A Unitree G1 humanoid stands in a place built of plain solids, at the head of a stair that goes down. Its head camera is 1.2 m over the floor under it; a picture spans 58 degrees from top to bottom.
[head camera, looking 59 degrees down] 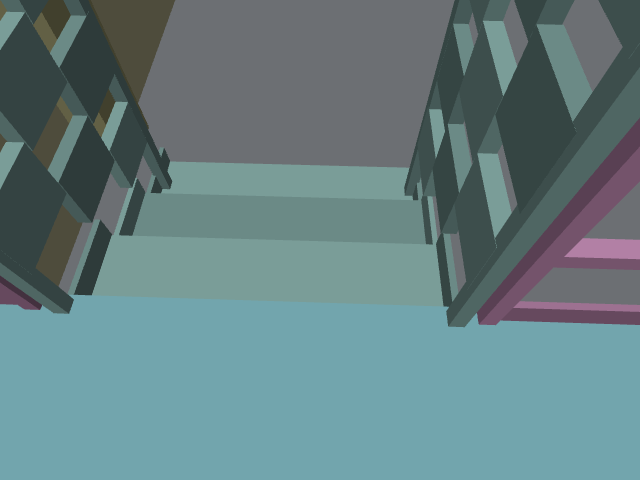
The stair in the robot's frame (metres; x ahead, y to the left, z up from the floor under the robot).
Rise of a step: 0.14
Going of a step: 0.30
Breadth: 1.22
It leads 2 degrees to the right of straight ahead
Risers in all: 4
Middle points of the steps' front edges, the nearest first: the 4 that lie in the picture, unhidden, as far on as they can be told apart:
0.51 0.18 0.00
0.81 0.17 -0.14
1.11 0.16 -0.28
1.41 0.15 -0.43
